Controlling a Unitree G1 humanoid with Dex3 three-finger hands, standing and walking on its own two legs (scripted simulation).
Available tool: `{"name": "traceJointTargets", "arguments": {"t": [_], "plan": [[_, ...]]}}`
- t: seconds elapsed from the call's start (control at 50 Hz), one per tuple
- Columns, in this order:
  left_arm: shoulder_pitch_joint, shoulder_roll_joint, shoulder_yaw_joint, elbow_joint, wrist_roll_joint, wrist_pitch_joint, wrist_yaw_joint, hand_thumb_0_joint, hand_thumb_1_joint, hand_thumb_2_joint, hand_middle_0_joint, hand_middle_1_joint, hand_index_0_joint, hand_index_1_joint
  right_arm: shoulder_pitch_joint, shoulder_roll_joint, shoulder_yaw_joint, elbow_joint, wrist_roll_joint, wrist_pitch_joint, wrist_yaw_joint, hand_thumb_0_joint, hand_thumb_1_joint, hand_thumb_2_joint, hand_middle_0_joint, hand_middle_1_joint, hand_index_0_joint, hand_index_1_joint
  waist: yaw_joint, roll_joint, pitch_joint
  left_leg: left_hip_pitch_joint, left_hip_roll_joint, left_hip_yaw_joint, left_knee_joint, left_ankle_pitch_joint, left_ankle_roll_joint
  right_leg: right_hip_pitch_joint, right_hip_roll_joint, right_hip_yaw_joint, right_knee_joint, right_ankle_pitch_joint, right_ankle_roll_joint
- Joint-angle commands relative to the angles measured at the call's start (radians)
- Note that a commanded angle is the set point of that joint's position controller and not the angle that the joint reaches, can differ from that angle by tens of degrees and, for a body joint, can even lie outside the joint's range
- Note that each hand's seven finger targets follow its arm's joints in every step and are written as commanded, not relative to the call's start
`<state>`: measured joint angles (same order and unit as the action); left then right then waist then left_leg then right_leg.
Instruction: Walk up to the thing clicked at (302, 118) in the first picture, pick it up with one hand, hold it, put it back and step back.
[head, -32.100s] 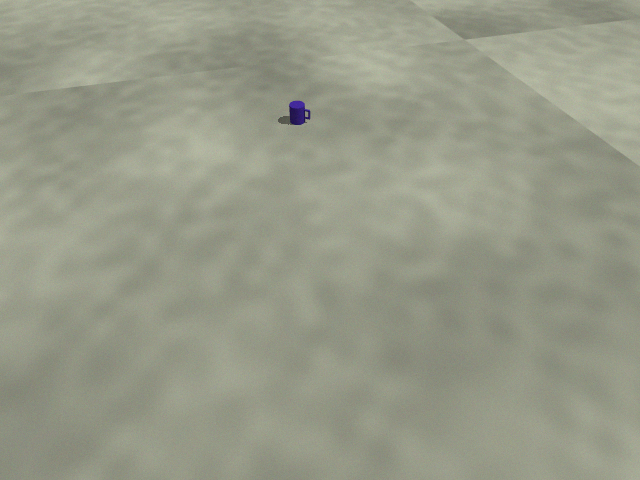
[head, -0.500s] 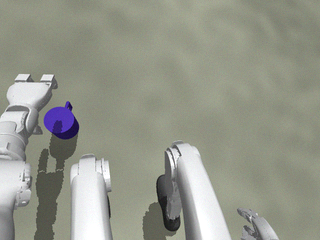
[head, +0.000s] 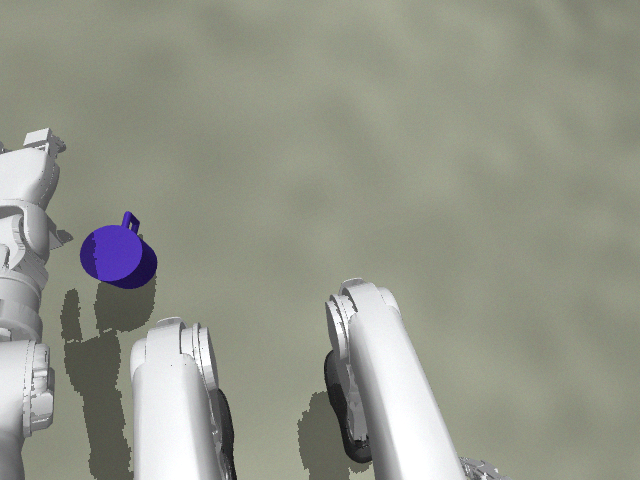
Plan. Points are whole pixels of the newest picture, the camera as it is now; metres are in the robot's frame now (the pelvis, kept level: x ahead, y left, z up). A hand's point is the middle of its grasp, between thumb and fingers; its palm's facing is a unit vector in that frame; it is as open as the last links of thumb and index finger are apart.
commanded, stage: home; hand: left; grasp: from above
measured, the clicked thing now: (124, 249) +0.46 +0.24 -0.32
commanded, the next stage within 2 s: none
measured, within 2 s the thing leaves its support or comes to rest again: neither
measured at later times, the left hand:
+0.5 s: hand out of the picture +0.29 +0.23 +0.08, palm faces -0.15 -0.82 -0.55, open 7.5 cm
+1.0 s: hand out of the picture +0.22 +0.20 +0.28, palm faces +0.17 -0.96 -0.21, open 7.4 cm
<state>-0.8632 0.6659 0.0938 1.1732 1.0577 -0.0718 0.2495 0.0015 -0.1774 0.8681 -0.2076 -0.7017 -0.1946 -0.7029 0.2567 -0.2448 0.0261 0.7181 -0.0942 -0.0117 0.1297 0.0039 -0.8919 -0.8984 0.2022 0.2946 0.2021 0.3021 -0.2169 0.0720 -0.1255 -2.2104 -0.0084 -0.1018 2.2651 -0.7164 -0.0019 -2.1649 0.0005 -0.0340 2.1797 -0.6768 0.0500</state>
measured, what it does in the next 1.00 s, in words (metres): rises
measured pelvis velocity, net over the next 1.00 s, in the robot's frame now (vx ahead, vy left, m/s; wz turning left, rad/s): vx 0.07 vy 0.00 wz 0.10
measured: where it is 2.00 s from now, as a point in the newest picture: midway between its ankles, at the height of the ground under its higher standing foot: (289, 446)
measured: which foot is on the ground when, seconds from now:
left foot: down 0.00-1.00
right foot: down 0.00-1.00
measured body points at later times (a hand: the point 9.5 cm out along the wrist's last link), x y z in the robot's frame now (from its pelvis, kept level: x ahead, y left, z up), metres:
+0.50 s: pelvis +0.01 +0.00 +0.18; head +0.14 +0.03 +0.61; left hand +0.29 +0.27 +0.11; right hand +0.24 -0.23 +0.09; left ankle +0.07 +0.12 -0.34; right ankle +0.09 -0.14 -0.34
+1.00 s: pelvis +0.07 +0.00 +0.33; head +0.09 +0.01 +0.78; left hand +0.21 +0.25 +0.30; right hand +0.22 -0.23 +0.26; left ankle +0.07 +0.12 -0.34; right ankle +0.09 -0.14 -0.34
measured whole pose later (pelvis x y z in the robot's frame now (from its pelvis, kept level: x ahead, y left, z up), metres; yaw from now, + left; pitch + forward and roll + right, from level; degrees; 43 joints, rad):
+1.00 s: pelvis +0.07 +0.00 +0.33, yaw +6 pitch +12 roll -3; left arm 0.46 0.21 0.04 -0.09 -0.07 0.45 0.07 0.01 0.90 0.90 -0.20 -0.30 -0.20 -0.30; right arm 0.33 -0.22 0.04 0.51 0.03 -0.16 -0.18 0.01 -0.90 -0.90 0.20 0.29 0.20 0.30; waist -0.07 0.05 -0.19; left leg -0.77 0.02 -0.07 1.05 -0.50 -0.01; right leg -0.73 0.00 -0.04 0.98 -0.46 0.02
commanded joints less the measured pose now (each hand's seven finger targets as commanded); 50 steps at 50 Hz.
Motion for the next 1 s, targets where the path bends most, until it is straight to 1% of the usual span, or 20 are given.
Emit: {"name": "traceJointTargets", "arguments": {"t": [0.0,0.06,0.12,0.22,0.24,0.26,0.3,0.32,0.34,0.36,0.38,0.42,0.48,0.56,0.66,0.76,0.78,0.88,0.9,0.98], "plan": [[-0.030,0.160,0.006,-0.325,-0.174,0.034,-0.086,0.000,0.411,0.770,-0.183,-0.318,-0.179,-0.321,0.189,-0.278,-0.104,-0.096,0.044,0.020,-0.026,0.000,-0.898,-0.899,0.200,0.300,0.200,0.300,0.050,0.114,-0.729,0.610,-0.013,0.046,-0.377,0.298,0.028,0.516,0.016,-0.074,-0.341,0.288,-0.085],[0.079,0.118,0.020,-0.474,-0.298,0.055,-0.146,0.000,0.651,0.826,-0.188,-0.288,-0.187,-0.288,0.146,-0.257,-0.104,-0.128,0.060,0.031,-0.040,0.000,-0.899,-0.900,0.200,0.300,0.200,0.300,0.076,0.058,-0.693,0.615,-0.010,0.054,-0.420,0.331,0.032,0.606,0.016,-0.052,-0.398,0.337,-0.082],[0.169,0.059,0.005,-0.642,-0.396,0.072,-0.181,0.000,0.891,0.900,-0.200,-0.300,-0.200,-0.300,0.097,-0.239,-0.115,-0.163,0.072,0.031,-0.055,0.000,-0.900,-0.900,0.200,0.300,0.200,0.300,0.100,0.067,-0.677,0.695,-0.002,0.044,-0.489,0.313,0.029,0.638,0.011,-0.042,-0.463,0.306,-0.086],[0.257,0.017,0.030,-0.848,-0.503,0.098,-0.176,0.000,0.900,0.900,-0.200,-0.299,-0.200,-0.299,0.010,-0.208,-0.128,-0.199,0.095,0.022,-0.084,0.000,-0.900,-0.900,0.200,0.300,0.200,0.300,0.132,0.127,-0.676,0.845,0.011,0.032,-0.627,0.231,0.018,0.688,0.005,-0.027,-0.554,0.233,-0.088],[0.304,-0.012,0.016,-0.851,-0.517,0.109,-0.172,0.000,0.900,0.900,-0.200,-0.299,-0.200,-0.299,-0.007,-0.199,-0.125,-0.203,0.100,0.017,-0.090,0.000,-0.899,-0.900,0.200,0.300,0.200,0.300,0.134,0.140,-0.643,0.869,0.016,0.023,-0.671,0.201,0.015,0.688,0.004,-0.028,-0.569,0.213,-0.085],[0.356,-0.055,-0.010,-0.853,-0.540,0.120,-0.170,0.000,0.900,0.900,-0.200,-0.299,-0.200,-0.299,-0.023,-0.192,-0.123,-0.206,0.103,0.011,-0.096,0.000,-0.899,-0.900,0.200,0.300,0.200,0.300,0.122,0.130,-0.599,0.878,0.017,0.020,-0.700,0.176,0.015,0.699,0.005,-0.030,-0.595,0.198,-0.083],[0.403,-0.068,-0.001,-0.896,-0.584,0.144,-0.161,0.000,0.899,0.899,-0.200,-0.298,-0.200,-0.299,-0.046,-0.188,-0.117,-0.211,0.110,-0.004,-0.111,0.000,-0.899,-0.900,0.200,0.300,0.200,0.300,0.127,0.105,-0.579,0.925,0.018,0.011,-0.754,0.137,0.016,0.740,0.004,-0.030,-0.644,0.172,-0.080],[0.457,-0.110,-0.026,-0.907,-0.612,0.160,-0.164,0.000,0.898,0.898,-0.200,-0.298,-0.199,-0.298,-0.056,-0.180,-0.117,-0.222,0.113,-0.012,-0.119,0.000,-0.899,-0.900,0.200,0.300,0.200,0.300,0.117,0.086,-0.559,0.940,0.017,0.018,-0.776,0.122,0.018,0.766,0.009,-0.028,-0.679,0.160,-0.079],[0.458,-0.116,-0.031,-0.977,-0.647,0.173,-0.165,0.000,0.891,0.895,-0.199,-0.297,-0.199,-0.297,-0.067,-0.179,-0.116,-0.231,0.115,-0.024,-0.128,0.000,-0.899,-0.900,0.200,0.300,0.200,0.300,0.114,0.085,-0.583,0.968,0.013,0.026,-0.790,0.125,0.020,0.811,0.008,-0.023,-0.709,0.164,-0.077],[0.512,-0.118,-0.024,-0.966,-0.676,0.195,-0.164,0.000,0.886,0.892,-0.199,-0.296,-0.198,-0.297,-0.079,-0.180,-0.112,-0.235,0.119,-0.033,-0.137,0.000,-0.899,-0.900,0.200,0.300,0.200,0.300,0.120,0.061,-0.571,0.994,0.013,0.020,-0.818,0.115,0.021,0.844,0.007,-0.022,-0.738,0.154,-0.075],[0.547,-0.145,-0.042,-0.991,-0.708,0.213,-0.166,0.000,0.893,0.896,-0.199,-0.297,-0.199,-0.297,-0.092,-0.172,-0.108,-0.238,0.120,-0.043,-0.146,0.000,-0.899,-0.900,0.200,0.300,0.200,0.300,0.115,0.049,-0.536,0.995,0.012,0.028,-0.835,0.112,0.023,0.867,0.009,-0.016,-0.771,0.148,-0.073],[0.590,-0.157,-0.039,-1.026,-0.772,0.243,-0.162,0.000,0.898,0.899,-0.200,-0.298,-0.200,-0.298,-0.116,-0.166,-0.096,-0.250,0.125,-0.060,-0.163,0.000,-0.899,-0.900,0.200,0.300,0.200,0.300,0.108,0.031,-0.477,1.031,0.012,0.018,-0.891,0.073,0.025,0.905,0.008,-0.009,-0.827,0.115,-0.070],[0.659,-0.159,-0.022,-1.089,-0.844,0.266,-0.155,0.000,0.900,0.900,-0.200,-0.299,-0.200,-0.299,-0.133,-0.152,-0.079,-0.267,0.130,-0.086,-0.187,0.000,-0.900,-0.900,0.200,0.300,0.200,0.300,0.113,0.053,-0.456,1.119,0.013,0.004,-0.960,0.085,0.021,0.962,0.007,-0.003,-0.873,0.127,-0.067],[0.806,-0.205,-0.017,-1.151,-0.933,0.303,-0.142,0.000,0.900,0.900,-0.200,-0.300,-0.200,-0.300,-0.116,-0.123,-0.060,-0.282,0.131,-0.110,-0.213,0.000,-0.900,-0.900,0.200,0.300,0.200,0.300,0.123,0.048,-0.422,1.218,0.012,0.015,-1.039,0.195,0.020,1.095,0.006,0.005,-0.963,0.213,-0.069],[0.962,-0.260,-0.005,-1.209,-1.011,0.373,-0.137,0.000,0.900,0.900,-0.200,-0.300,-0.200,-0.300,-0.086,-0.097,-0.035,-0.308,0.134,-0.129,-0.252,0.000,-0.900,-0.900,0.200,0.300,0.200,0.300,0.134,0.010,-0.345,1.314,0.006,0.028,-1.152,0.226,0.022,1.266,0.010,0.011,-1.116,0.237,-0.066],[1.111,-0.325,0.000,-1.285,-1.085,0.432,-0.148,0.000,0.900,0.900,-0.200,-0.301,-0.200,-0.301,-0.045,-0.087,-0.022,-0.320,0.132,-0.156,-0.285,0.000,-0.901,-0.899,0.200,0.299,0.200,0.299,0.145,0.001,-0.275,1.441,0.015,0.015,-1.269,0.336,0.011,1.389,0.016,-0.012,-1.206,0.326,-0.062],[1.133,-0.326,0.006,-1.309,-1.095,0.440,-0.151,0.000,0.900,0.900,-0.200,-0.301,-0.200,-0.300,-0.037,-0.086,-0.020,-0.328,0.131,-0.161,-0.291,0.000,-0.901,-0.899,0.200,0.299,0.200,0.299,0.155,0.005,-0.262,1.461,0.013,0.021,-1.289,0.350,0.011,1.415,0.016,-0.015,-1.227,0.339,-0.062],[1.262,-0.351,0.004,-1.421,-1.128,0.475,-0.167,0.000,0.900,0.900,-0.200,-0.301,-0.200,-0.301,-0.010,-0.077,-0.021,-0.356,0.126,-0.191,-0.313,0.000,-0.901,-0.899,0.200,0.299,0.200,0.299,0.161,0.012,-0.194,1.550,0.008,0.047,-1.370,0.397,0.013,1.505,0.022,-0.023,-1.332,0.378,-0.060],[1.276,-0.342,0.013,-1.444,-1.130,0.478,-0.171,0.000,0.900,0.900,-0.200,-0.301,-0.200,-0.301,-0.010,-0.078,-0.023,-0.362,0.125,-0.198,-0.317,0.000,-0.901,-0.899,0.200,0.299,0.200,0.299,0.166,0.005,-0.184,1.558,0.009,0.045,-1.382,0.405,0.014,1.519,0.023,-0.027,-1.345,0.384,-0.058],[1.333,-0.356,-0.003,-1.477,-1.123,0.479,-0.189,0.000,0.900,0.900,-0.200,-0.301,-0.200,-0.300,-0.010,-0.076,-0.029,-0.371,0.117,-0.221,-0.325,0.000,-0.901,-0.900,0.200,0.300,0.200,0.300,0.164,-0.022,-0.122,1.575,0.005,0.053,-1.412,0.400,0.018,1.542,0.026,-0.033,-1.389,0.373,-0.055]]}}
